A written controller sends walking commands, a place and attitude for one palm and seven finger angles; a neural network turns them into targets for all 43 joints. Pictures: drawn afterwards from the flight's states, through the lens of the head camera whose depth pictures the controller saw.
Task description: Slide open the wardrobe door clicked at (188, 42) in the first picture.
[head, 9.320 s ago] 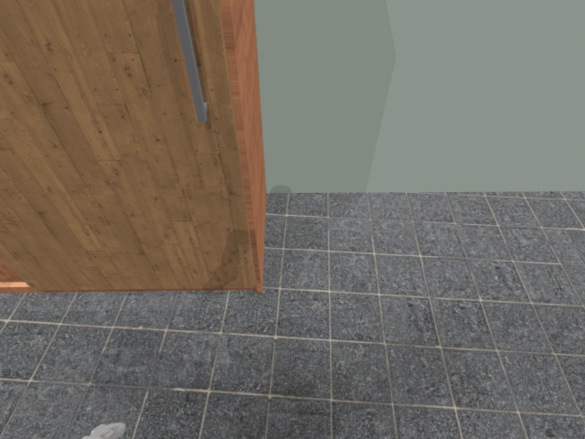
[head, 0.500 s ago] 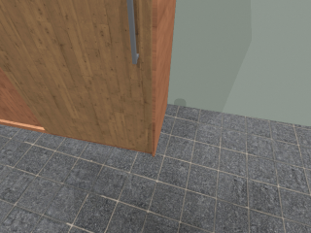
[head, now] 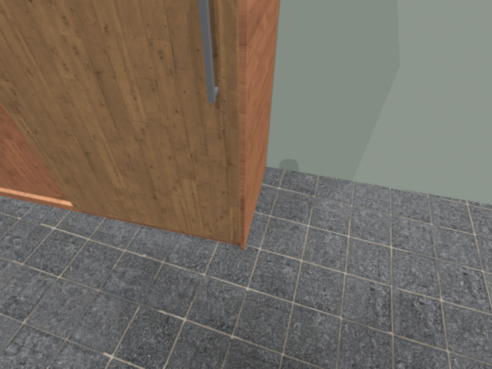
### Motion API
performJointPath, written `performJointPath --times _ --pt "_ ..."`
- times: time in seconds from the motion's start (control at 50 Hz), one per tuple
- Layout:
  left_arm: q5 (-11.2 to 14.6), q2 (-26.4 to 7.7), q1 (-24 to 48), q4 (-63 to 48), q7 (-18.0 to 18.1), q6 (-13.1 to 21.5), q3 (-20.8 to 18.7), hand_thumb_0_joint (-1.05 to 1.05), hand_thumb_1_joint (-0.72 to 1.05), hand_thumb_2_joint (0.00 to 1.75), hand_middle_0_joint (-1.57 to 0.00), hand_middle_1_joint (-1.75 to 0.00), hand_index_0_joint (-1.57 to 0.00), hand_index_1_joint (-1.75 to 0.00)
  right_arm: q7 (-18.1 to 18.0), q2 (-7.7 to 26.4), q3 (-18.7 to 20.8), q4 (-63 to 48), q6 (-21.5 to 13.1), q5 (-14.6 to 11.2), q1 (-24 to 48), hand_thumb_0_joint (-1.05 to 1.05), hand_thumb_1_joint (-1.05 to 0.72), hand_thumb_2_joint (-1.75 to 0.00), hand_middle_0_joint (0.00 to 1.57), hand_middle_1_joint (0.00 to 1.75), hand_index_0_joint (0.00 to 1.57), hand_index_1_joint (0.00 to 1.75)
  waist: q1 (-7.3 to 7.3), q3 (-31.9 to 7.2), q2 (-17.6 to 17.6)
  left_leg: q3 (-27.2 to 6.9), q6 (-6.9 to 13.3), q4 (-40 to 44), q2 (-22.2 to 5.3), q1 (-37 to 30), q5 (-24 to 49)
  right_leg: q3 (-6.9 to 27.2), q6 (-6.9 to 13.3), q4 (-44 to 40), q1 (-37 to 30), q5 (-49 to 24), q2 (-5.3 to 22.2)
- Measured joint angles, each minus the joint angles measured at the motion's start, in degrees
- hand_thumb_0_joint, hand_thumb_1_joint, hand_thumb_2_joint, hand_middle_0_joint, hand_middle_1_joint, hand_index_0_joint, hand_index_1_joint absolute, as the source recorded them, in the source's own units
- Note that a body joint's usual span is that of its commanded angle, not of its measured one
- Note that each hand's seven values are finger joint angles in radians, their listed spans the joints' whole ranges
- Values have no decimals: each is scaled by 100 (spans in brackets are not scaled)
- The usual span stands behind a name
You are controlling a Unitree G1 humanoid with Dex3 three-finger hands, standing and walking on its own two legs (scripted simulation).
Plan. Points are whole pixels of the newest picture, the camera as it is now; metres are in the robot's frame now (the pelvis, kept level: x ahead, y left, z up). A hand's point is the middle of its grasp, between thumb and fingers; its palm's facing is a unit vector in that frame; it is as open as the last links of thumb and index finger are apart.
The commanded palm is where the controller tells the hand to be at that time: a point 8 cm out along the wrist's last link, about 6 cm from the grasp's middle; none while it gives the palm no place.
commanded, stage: shuffle to correct the standing spot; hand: right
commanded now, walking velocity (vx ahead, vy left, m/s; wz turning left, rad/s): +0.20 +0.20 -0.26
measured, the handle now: (209, 39) +0.74 +0.14 +0.20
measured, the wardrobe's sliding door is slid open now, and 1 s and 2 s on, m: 0.00 0.00 0.00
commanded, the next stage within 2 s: come to a stop and stand still in 1.96 s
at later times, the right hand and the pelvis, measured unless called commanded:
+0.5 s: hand out of the picture -0.02 -0.05 -0.18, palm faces +0.23 +0.97 -0.11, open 7.4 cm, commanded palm none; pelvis +0.10 +0.06 -0.01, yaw -10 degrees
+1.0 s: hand (288, 291) +0.32 -0.07 -0.18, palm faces +0.15 +0.96 -0.24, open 7.4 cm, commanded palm none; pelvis +0.28 +0.14 -0.02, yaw -10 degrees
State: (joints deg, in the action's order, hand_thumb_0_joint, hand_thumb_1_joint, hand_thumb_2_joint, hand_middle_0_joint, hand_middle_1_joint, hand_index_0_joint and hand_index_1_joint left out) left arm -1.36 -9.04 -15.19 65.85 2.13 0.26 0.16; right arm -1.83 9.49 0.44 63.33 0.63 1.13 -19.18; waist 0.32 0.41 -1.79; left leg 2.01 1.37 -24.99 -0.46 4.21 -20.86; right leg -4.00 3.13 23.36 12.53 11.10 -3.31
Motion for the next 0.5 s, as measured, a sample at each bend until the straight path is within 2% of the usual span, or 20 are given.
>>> performJointPath --times 0.06,0.12,0.16,0.2,0.24,0.28,0.32,0.36,0.42,0.5 --pt "-14 51 -71 -51 -1 -22 -81 1 91 89 -20 -30 -20 -29 67 -11 37 -17 82 60 -73 0 -91 -90 20 29 19 30 6 -77 -52 24 -2 -568 -68 376 -304 -35 5 56 99 60 -12" --pt "-36 55 -164 -118 5 8 -159 1 90 89 -20 -30 -20 -29 127 -41 79 -64 137 85 -75 0 -91 -90 20 29 19 30 81 -51 22 4 9 -1164 -46 821 -538 70 -35 71 179 64 55" --pt "-52 37 -250 -121 7 9 -201 1 90 89 -20 -30 -20 -29 162 -55 123 -127 126 82 -68 0 -91 -90 20 29 19 30 109 -23 95 1 13 -1119 -47 957 -545 203 -111 101 213 77 124" --pt "-56 11 -353 -92 3 -33 -240 1 90 89 -20 -30 -20 -30 194 -46 170 -216 61 85 -122 0 -91 -90 20 29 19 30 78 -35 136 57 15 -481 -81 829 -279 328 -215 321 307 217 196" --pt "-40 -4 -441 -23 -4 -109 -265 1 90 89 -20 -30 -20 -29 163 -24 208 -255 9 104 -185 0 -91 -90 20 29 19 30 18 -74 170 257 41 -356 0 739 173 338 -228 1081 584 901 351" --pt "-51 -11 -490 40 -47 -178 -290 1 90 89 -20 -30 -20 -29 109 -6 222 -241 -27 80 -261 0 -91 -90 20 29 20 30 -15 -142 138 483 127 -225 51 548 124 204 -213 2205 998 1300 486" --pt "-60 -35 -446 43 -81 -205 -320 1 90 89 -20 -30 -20 -29 70 -24 226 -188 -81 73 -352 0 -91 -90 20 29 19 30 -55 -159 68 625 185 -12 83 329 69 56 -222 3097 1340 1299 606" --pt "-69 -81 -321 -18 -94 -184 -351 1 91 89 -20 -30 -20 -29 48 -95 186 -112 -146 81 -431 0 -91 -90 20 29 19 30 -72 -102 40 729 221 147 124 142 34 -35 -250 3574 1569 1195 709" --pt "-68 -127 -41 -155 -90 -143 -381 1 91 89 -20 -30 -20 -29 28 -252 99 -1 -222 109 -556 0 -91 -90 20 29 19 30 -111 29 40 841 238 261 188 -76 -74 -154 -266 3567 1713 1141 813" --pt "-49 -62 440 -353 -74 -80 -344 1 91 90 -19 -30 -20 -29 36 -418 15 142 -215 137 -739 0 -91 -90 20 29 19 30 -220 208 -18 890 223 176 244 -265 -360 -426 -207 2627 1556 1170 824"
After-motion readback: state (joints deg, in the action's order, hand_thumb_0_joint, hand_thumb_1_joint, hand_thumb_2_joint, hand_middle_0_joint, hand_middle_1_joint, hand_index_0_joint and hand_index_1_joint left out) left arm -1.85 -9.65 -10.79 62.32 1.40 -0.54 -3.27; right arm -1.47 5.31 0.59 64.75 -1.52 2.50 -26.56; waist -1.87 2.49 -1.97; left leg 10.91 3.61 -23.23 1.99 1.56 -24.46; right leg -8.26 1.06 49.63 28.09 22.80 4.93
